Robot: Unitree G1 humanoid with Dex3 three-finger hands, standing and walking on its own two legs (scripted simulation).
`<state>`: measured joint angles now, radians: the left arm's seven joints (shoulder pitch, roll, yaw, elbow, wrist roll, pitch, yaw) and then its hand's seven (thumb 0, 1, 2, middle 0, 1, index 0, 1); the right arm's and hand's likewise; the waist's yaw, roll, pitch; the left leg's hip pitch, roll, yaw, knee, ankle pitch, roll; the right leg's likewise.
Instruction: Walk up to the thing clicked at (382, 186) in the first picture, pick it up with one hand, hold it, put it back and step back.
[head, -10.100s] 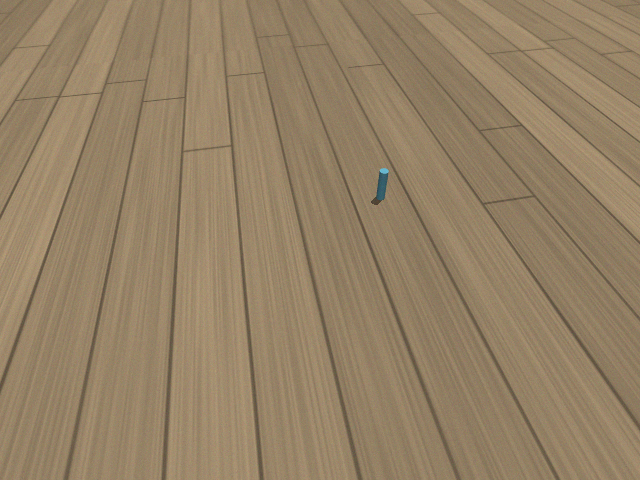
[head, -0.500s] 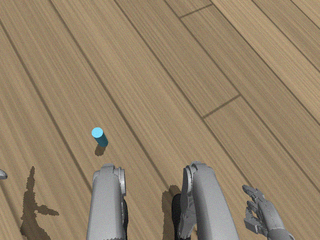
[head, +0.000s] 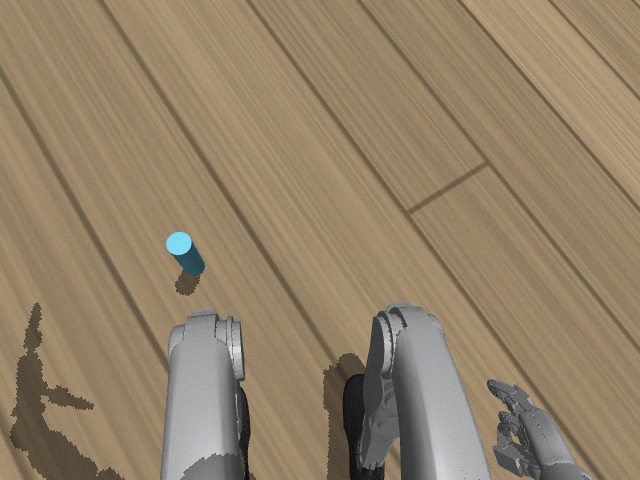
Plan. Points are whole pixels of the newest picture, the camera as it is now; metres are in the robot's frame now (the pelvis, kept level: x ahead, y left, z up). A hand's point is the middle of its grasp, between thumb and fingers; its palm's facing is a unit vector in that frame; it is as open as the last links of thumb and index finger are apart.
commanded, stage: go down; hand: left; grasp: from the side
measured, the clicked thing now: (187, 256) +0.45 +0.22 -0.33
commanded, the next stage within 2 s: approach in 0.54 s
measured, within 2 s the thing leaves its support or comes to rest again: neither
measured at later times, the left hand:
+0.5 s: hand out of the picture +0.38 +0.40 -0.02, palm faces +0.11 -0.99 -0.10, open 17.5 cm
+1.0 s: hand (36, 246) +0.41 +0.36 -0.12, palm faces +0.09 -1.00 +0.03, open 17.5 cm
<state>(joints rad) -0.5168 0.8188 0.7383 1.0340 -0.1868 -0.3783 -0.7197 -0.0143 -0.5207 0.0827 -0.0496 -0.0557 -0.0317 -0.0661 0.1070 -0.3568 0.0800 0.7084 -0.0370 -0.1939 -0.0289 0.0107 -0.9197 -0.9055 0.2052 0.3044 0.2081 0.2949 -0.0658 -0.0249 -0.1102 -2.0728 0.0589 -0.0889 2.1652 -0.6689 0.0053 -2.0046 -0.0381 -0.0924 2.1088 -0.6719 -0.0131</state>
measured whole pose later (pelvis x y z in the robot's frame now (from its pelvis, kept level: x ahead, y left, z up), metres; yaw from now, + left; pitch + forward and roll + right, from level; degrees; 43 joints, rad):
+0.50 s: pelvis +0.00 +0.00 -0.02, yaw +0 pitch +32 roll -6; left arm -0.56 0.85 0.75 1.05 -0.20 -0.38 -0.75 -0.02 -0.54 0.08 -0.05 -0.05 -0.03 -0.07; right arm 0.10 -0.36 0.10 0.71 -0.04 -0.19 -0.02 0.01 -0.92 -0.91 0.21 0.30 0.21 0.29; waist -0.07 -0.03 -0.10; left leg -2.13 0.05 -0.09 2.24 -0.68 0.01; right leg -2.05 -0.04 -0.09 2.17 -0.68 -0.01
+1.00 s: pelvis -0.01 +0.00 -0.07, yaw -4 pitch +28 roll -9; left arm -0.66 0.87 0.74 1.28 -0.27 -0.63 -0.76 -0.01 -0.54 0.05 -0.07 -0.07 -0.04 -0.09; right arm 0.03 -0.38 0.20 0.67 -0.10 -0.21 0.02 0.01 -0.91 -0.90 0.20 0.31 0.21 0.30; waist -0.15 -0.11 0.02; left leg -2.22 0.07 -0.16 2.41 -0.69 0.01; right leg -2.13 -0.02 -0.13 2.30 -0.66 0.00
